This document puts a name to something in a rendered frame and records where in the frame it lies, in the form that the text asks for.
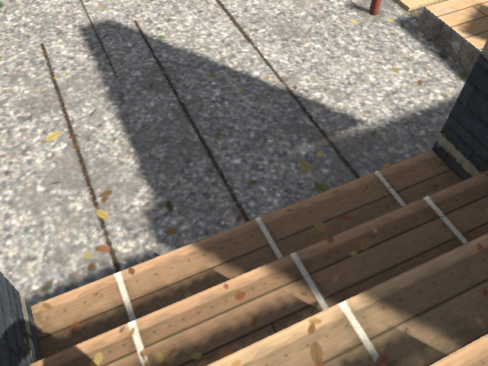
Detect stairs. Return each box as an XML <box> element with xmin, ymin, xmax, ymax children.
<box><xmin>30</xmin><ymin>149</ymin><xmax>488</xmax><ymax>366</ymax></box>

